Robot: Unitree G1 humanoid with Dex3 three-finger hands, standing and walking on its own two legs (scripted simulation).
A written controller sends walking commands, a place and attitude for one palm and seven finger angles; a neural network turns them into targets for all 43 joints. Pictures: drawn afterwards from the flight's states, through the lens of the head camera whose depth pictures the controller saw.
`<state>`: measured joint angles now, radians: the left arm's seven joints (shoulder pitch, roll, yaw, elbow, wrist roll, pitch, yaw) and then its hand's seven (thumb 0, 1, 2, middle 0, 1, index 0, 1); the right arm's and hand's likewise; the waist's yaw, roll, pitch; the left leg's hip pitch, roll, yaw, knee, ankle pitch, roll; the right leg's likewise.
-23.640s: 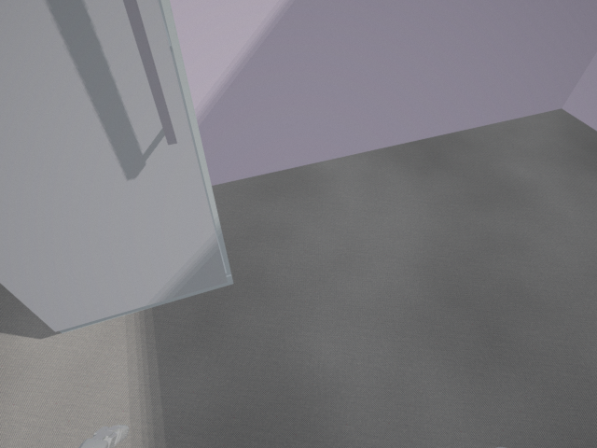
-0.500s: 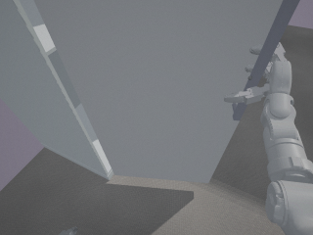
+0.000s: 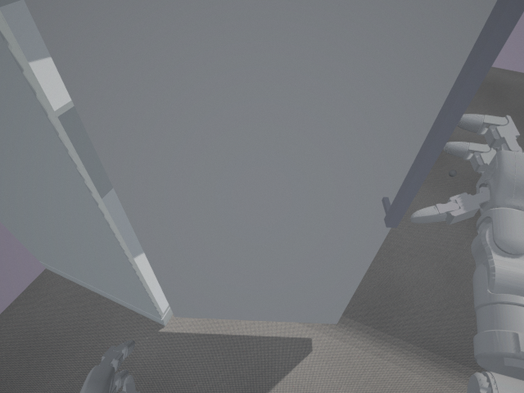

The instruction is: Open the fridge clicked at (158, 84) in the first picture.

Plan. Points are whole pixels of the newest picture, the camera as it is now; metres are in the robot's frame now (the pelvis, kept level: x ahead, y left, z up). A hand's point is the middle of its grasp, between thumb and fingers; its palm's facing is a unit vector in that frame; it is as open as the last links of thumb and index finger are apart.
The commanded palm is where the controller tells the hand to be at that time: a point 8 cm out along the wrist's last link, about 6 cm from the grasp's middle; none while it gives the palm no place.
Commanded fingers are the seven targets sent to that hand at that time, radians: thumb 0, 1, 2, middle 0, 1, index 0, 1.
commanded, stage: slip the hand off the handle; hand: right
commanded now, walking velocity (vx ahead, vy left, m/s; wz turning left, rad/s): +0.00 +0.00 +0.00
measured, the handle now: (440, 113) +0.45 -0.22 +0.23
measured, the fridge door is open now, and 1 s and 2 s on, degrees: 69 69 69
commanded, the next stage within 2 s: draw the hand back to the body in 1.08 s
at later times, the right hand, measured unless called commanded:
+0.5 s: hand (481, 192) +0.35 -0.26 +0.18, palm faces +0.19 +0.97 -0.18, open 14.7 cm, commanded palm +0.31 -0.31 +0.18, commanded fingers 0.00 0.55 -0.20 0.25 1.15 0.25 1.15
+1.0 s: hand (505, 248) +0.27 -0.26 +0.17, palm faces +0.23 +0.96 -0.16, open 14.7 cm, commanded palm +0.23 -0.30 +0.18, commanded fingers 0.00 0.55 -0.20 0.25 1.15 0.25 1.15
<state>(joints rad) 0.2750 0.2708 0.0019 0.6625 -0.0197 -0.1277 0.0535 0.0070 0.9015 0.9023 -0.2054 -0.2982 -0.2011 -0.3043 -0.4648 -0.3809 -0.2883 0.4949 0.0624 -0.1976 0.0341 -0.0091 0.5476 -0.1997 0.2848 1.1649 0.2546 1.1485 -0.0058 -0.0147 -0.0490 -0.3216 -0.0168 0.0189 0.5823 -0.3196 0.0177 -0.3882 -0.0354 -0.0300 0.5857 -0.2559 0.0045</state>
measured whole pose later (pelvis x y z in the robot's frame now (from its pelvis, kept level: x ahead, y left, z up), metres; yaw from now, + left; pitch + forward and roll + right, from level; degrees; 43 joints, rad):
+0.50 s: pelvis +0.01 -0.01 +0.00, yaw +0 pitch +4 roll +1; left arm 0.31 0.25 -0.02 0.64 -0.03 -0.11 0.06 0.01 0.90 0.90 -0.21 -0.30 -0.20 -0.30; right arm -0.31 -0.39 -0.34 0.32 0.16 -0.16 0.20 -0.01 0.55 -0.20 0.26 1.15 0.25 1.15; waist -0.02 -0.04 -0.08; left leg -0.32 0.00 0.02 0.60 -0.34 0.00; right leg -0.41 -0.02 -0.03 0.63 -0.29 -0.01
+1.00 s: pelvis -0.02 -0.01 +0.00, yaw -2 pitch +0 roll +1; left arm 0.21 0.24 -0.05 0.64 -0.03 -0.19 0.10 0.01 0.90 0.90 -0.21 -0.30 -0.20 -0.30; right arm -0.13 -0.36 -0.30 0.13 0.19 -0.11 0.17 -0.01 0.55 -0.20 0.26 1.15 0.25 1.15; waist -0.06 -0.03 -0.05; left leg -0.28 0.00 0.05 0.60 -0.31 0.01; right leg -0.36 -0.02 0.00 0.61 -0.24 0.00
